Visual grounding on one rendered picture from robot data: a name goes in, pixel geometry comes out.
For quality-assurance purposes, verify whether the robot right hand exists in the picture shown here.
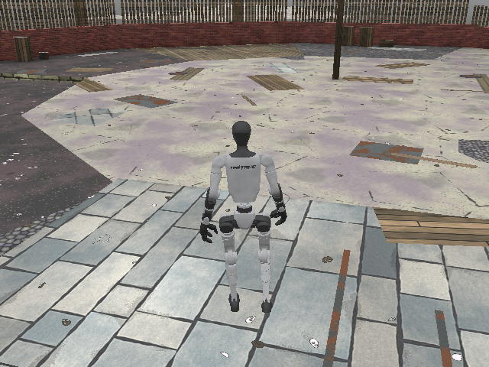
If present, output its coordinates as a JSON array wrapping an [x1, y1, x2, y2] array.
[[270, 209, 287, 226]]

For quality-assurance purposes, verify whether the robot right upper arm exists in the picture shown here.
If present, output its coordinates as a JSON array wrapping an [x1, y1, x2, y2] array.
[[258, 153, 280, 195]]

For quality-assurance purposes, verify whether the robot left upper arm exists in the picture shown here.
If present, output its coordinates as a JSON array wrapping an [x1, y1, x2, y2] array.
[[209, 154, 227, 199]]

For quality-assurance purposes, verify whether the robot left hand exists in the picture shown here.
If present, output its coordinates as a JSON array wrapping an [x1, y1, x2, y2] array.
[[200, 223, 218, 243]]

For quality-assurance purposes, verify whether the right robot forearm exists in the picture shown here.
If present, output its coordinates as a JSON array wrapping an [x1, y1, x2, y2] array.
[[272, 183, 286, 212]]

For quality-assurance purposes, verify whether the robot right foot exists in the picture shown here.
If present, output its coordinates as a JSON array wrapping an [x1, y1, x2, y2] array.
[[261, 299, 273, 313]]

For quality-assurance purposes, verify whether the left robot forearm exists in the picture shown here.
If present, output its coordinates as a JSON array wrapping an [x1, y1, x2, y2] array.
[[201, 187, 216, 225]]

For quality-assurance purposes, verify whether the robot right shin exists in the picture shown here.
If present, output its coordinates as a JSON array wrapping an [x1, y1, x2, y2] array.
[[260, 250, 271, 303]]

